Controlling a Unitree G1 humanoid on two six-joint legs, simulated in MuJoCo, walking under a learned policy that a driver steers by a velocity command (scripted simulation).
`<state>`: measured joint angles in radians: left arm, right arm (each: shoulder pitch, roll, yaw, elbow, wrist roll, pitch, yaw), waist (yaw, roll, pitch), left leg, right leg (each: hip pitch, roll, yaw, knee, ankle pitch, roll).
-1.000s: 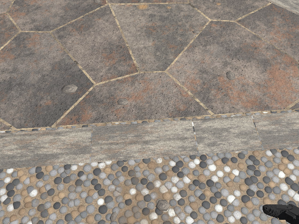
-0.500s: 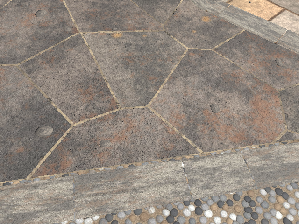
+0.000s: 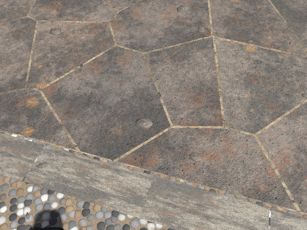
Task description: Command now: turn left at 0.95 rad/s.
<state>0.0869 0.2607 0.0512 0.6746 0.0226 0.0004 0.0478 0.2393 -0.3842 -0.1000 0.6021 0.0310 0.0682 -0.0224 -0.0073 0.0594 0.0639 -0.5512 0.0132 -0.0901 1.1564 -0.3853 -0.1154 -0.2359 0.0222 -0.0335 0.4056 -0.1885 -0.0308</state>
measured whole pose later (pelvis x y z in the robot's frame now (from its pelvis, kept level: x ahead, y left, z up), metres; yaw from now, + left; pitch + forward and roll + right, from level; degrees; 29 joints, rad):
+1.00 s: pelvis +0.31 -0.01 -0.05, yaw -5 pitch +1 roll +2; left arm 0.20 0.34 0.07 0.66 -0.06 -0.02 -0.05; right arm 0.32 -0.32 -0.07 0.79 0.01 -0.07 0.01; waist 0.00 0.00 0.07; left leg 0.00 0.15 0.11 1.03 -0.51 -0.06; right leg -0.61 0.00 -0.08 0.88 -0.29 -0.12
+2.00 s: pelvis +1.21 -0.13 -0.01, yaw +25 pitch +0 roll -3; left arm 0.19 0.29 0.05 0.61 0.01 -0.12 0.01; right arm 0.33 -0.32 -0.05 0.72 0.03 -0.03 0.00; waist -0.01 0.03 0.02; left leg -0.41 -0.03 -0.09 1.35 -0.37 0.06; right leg -0.32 0.02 0.03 0.54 -0.23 0.04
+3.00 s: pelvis +1.61 +0.02 +0.00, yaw +13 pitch +4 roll +3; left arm 0.25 0.33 0.09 0.62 -0.01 0.03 0.03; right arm 0.01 -0.30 -0.08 0.74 -0.01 0.00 -0.03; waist 0.02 0.01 0.06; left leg -0.56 -0.04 -0.08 1.03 -0.38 -0.05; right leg -0.36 0.05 0.09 0.49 -0.18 -0.05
